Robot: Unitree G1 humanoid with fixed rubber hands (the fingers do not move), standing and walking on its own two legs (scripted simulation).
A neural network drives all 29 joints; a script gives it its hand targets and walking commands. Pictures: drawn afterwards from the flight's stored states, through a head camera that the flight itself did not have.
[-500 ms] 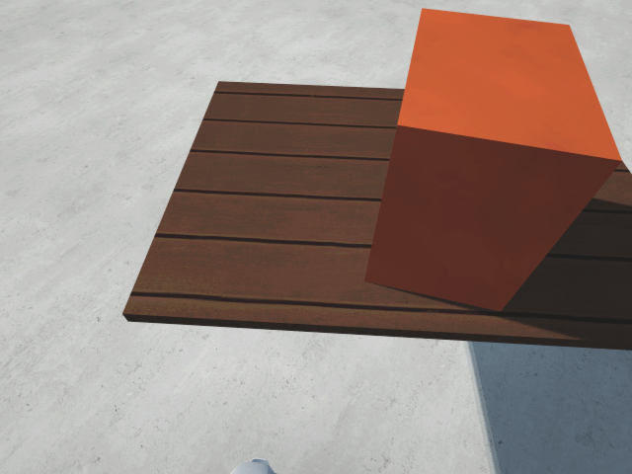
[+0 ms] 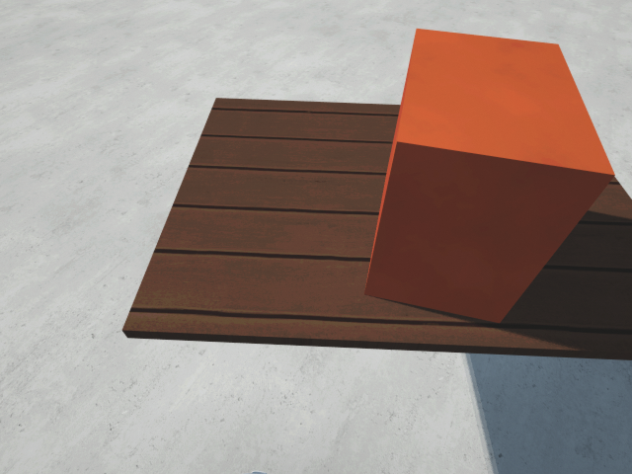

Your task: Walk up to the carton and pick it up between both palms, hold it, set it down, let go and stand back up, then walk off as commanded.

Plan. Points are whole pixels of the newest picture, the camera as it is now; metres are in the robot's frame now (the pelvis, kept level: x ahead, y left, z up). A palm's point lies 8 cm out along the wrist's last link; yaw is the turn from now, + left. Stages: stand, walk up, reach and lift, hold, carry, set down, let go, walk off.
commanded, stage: walk up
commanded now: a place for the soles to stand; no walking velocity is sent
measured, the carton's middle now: (457, 174) +0.52 -0.17 +0.12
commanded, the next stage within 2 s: none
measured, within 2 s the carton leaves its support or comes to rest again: neither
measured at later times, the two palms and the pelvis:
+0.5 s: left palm out of the picture +0.09 +0.30 -0.09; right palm out of the picture +0.07 -0.33 -0.09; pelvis -0.01 -0.01 +0.00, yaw +0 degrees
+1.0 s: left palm out of the picture -0.03 +0.13 -0.08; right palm out of the picture +0.00 -0.52 -0.09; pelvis -0.07 -0.18 +0.01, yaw +2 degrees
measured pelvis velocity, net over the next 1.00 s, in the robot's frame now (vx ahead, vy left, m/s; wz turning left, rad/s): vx -0.07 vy -0.18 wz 0.04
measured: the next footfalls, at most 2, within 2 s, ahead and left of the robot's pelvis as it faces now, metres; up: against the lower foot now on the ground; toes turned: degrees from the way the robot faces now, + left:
right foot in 0.68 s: +0.04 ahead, -0.20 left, +0.00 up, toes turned +0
left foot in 1.28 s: +0.01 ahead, -0.04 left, +0.00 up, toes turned +2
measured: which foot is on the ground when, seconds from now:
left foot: down 0.00-0.68, up 0.70-1.00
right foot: down 0.00-0.42, up 0.44-0.66, down 0.68-1.00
